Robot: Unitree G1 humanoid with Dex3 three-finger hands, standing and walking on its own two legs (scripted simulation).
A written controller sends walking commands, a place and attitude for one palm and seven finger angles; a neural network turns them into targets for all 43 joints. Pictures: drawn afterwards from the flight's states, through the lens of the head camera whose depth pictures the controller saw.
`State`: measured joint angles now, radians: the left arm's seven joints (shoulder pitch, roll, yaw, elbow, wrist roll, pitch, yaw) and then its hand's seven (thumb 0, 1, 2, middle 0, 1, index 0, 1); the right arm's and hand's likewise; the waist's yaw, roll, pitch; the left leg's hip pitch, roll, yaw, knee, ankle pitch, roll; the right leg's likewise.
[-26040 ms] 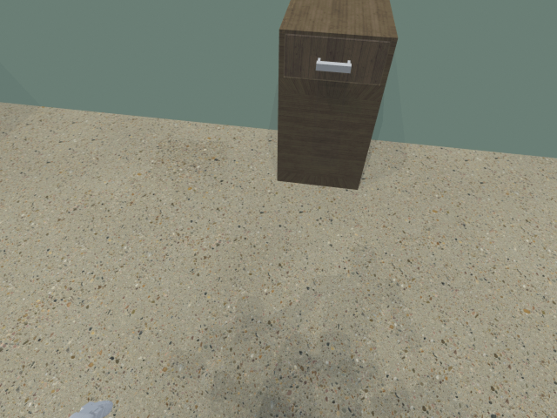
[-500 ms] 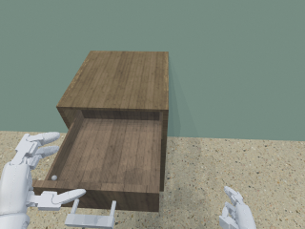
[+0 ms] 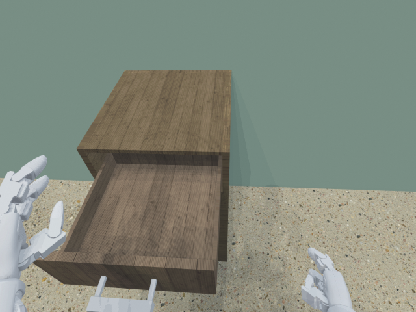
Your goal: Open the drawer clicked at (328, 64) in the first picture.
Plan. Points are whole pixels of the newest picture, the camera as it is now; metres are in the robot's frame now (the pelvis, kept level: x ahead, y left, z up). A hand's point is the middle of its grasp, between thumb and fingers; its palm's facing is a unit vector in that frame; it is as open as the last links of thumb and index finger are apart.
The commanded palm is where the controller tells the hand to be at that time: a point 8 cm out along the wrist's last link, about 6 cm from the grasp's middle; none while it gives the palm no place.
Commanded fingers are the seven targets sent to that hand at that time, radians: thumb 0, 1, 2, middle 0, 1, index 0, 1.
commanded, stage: draw the hand back to the body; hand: left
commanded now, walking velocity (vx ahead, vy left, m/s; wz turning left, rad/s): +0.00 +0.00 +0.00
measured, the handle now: (124, 294) +0.17 +0.21 -0.10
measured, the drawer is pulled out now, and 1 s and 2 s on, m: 0.30 0.30 0.30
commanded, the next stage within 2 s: step back with the hand held close in 0.14 s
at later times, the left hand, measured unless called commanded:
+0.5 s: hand (59, 235) +0.18 +0.23 +0.15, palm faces +0.27 -0.81 -0.51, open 7.4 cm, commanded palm +0.11 +0.28 +0.18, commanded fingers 0.00 0.90 0.90 -0.20 -0.30 -0.20 -0.30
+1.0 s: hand (3, 295) +0.10 +0.26 +0.15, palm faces +0.33 -0.81 -0.49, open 7.4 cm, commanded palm +0.03 +0.30 +0.18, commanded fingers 0.00 0.90 0.90 -0.20 -0.30 -0.20 -0.30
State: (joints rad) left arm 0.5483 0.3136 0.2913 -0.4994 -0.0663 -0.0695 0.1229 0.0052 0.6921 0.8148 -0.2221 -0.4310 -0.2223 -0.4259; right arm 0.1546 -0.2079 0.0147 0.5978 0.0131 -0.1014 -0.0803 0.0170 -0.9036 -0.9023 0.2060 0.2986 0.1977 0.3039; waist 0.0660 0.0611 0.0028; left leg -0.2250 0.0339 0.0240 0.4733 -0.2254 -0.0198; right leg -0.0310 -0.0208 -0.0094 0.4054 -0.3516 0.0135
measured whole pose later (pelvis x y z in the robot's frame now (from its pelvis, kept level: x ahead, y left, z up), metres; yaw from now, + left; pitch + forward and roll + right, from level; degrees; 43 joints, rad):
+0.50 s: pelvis -0.02 +0.00 +0.00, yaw -1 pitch +2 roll -1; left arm 0.63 0.37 0.36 -0.58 -0.06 -0.15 0.08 0.01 0.89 0.90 -0.21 -0.30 -0.21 -0.30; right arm 0.13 -0.23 -0.02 0.53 0.02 0.02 -0.06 0.02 -0.90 -0.90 0.21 0.30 0.20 0.30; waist 0.02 0.05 0.06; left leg -0.33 0.05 0.03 0.48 -0.19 -0.01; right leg -0.14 0.00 0.00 0.42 -0.31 0.02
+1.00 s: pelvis -0.09 +0.02 -0.02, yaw +1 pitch +2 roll -3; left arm 0.67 0.40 0.41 -0.69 -0.07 -0.21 0.14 0.01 0.88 0.90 -0.21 -0.30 -0.21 -0.30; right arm 0.15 -0.19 0.00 0.53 0.03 -0.06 -0.06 0.02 -0.90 -0.90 0.21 0.30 0.20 0.30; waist 0.01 0.04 0.09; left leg -0.52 0.06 -0.01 0.63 -0.16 0.01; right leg -0.33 0.01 -0.03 0.59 -0.29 0.04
